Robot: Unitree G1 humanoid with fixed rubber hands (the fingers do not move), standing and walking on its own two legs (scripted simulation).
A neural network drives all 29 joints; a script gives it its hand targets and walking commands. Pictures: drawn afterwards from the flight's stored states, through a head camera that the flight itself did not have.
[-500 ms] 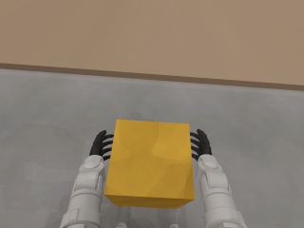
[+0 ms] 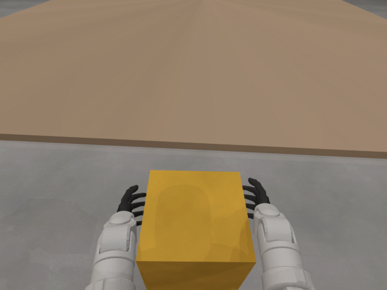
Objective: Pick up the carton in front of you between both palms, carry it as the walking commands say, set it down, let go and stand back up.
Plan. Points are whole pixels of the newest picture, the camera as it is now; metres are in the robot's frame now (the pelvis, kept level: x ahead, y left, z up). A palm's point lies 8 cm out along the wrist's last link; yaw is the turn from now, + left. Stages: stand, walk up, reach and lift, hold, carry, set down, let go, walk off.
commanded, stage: reach and lift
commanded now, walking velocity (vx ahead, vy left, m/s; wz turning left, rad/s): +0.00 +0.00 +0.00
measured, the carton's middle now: (193, 235) +0.29 +0.00 -0.06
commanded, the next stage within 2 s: hold in 0.86 s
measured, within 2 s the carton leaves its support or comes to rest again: neither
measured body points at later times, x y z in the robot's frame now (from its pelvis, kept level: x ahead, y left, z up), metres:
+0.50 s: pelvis +0.01 +0.01 +0.00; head -0.02 +0.01 +0.45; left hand +0.32 +0.16 +0.03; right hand +0.32 -0.15 +0.03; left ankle +0.03 +0.13 -0.74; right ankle +0.01 -0.12 -0.74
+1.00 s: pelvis +0.01 +0.00 +0.01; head -0.03 +0.00 +0.46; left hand +0.31 +0.15 +0.05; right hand +0.32 -0.15 +0.05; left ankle +0.03 +0.13 -0.74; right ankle +0.01 -0.12 -0.74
